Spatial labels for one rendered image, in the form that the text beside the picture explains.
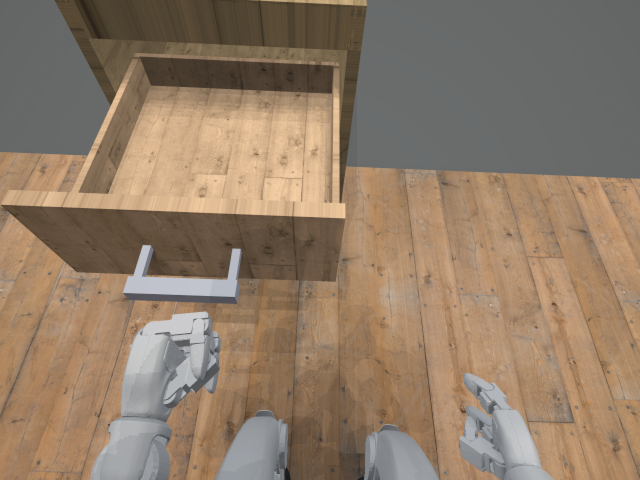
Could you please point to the cabinet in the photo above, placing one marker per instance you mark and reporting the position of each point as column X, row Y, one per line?
column 110, row 32

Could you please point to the robot left hand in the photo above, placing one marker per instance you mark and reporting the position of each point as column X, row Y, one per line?
column 185, row 345

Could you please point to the right robot thigh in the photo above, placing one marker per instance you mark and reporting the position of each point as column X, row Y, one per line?
column 394, row 455

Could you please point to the left robot thigh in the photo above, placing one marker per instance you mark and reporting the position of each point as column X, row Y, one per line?
column 258, row 450

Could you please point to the handle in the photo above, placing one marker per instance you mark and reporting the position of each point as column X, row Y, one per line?
column 140, row 287

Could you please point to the robot thigh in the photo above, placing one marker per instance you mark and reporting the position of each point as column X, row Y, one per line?
column 258, row 450
column 394, row 455

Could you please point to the left robot forearm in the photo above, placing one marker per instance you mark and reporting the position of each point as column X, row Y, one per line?
column 136, row 451

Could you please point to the robot right hand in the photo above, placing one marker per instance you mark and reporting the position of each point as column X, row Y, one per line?
column 506, row 441

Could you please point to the drawer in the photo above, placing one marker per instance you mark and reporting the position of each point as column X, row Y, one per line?
column 199, row 155

